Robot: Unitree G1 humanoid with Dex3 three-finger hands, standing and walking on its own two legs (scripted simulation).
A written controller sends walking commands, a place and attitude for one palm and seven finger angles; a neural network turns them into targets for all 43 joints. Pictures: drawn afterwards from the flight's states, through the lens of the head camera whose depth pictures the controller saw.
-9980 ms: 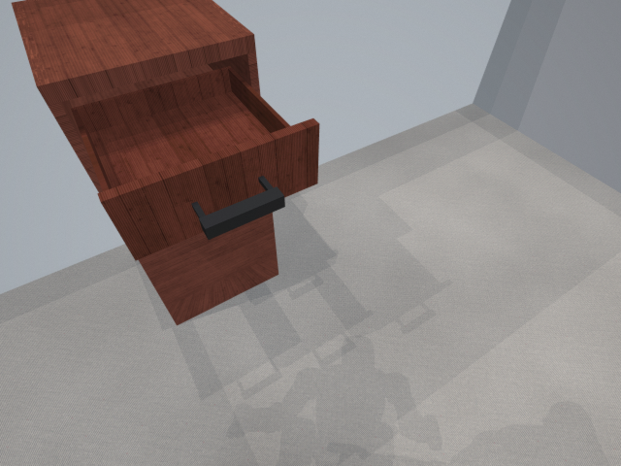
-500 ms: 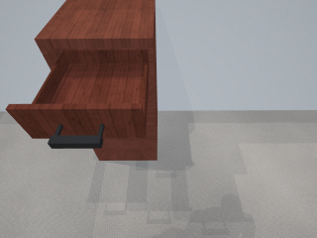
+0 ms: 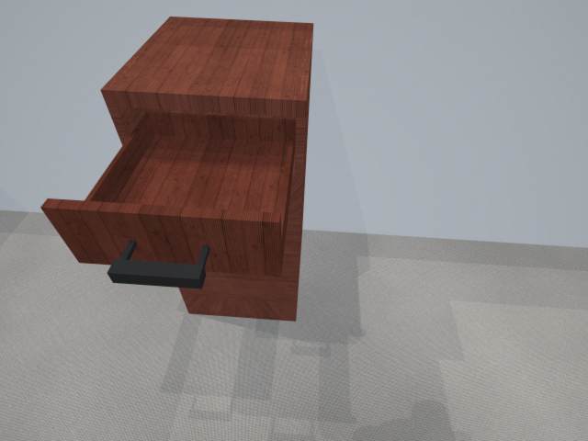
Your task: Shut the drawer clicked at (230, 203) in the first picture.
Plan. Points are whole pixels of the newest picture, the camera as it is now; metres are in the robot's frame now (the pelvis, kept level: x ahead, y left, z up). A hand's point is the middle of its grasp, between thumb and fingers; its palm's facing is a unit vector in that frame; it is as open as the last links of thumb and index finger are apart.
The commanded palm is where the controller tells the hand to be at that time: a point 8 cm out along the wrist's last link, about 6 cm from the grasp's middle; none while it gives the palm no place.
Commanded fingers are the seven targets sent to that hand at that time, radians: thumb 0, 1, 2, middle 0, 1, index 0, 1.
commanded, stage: shuffle to correct the standing spot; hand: left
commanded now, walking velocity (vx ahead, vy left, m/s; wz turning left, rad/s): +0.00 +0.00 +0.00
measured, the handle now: (163, 261) +0.36 +0.24 +0.02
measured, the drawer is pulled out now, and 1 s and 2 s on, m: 0.29 0.29 0.29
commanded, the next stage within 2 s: come to a stop and stand still in 0.46 s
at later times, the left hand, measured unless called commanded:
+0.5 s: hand out of the picture -0.01 +0.23 -0.18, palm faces +0.00 -0.99 -0.15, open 7.4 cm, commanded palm none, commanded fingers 0.00 0.90 0.90 -0.20 -0.30 -0.20 -0.30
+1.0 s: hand (177, 431) +0.17 +0.20 -0.17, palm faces +0.06 -0.98 -0.18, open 7.2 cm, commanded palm none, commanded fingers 0.00 0.90 0.90 -0.20 -0.30 -0.20 -0.30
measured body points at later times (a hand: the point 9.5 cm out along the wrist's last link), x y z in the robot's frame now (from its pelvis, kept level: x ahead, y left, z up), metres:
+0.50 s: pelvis +0.02 +0.07 +0.00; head +0.02 +0.08 +0.45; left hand +0.00 +0.28 -0.16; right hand -0.08 -0.15 -0.15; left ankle -0.03 +0.10 -0.74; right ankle -0.01 -0.07 -0.68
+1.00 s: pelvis +0.07 +0.05 -0.01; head +0.10 +0.04 +0.44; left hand +0.17 +0.25 -0.16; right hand +0.02 -0.15 -0.18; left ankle -0.01 +0.12 -0.69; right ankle +0.13 -0.04 -0.74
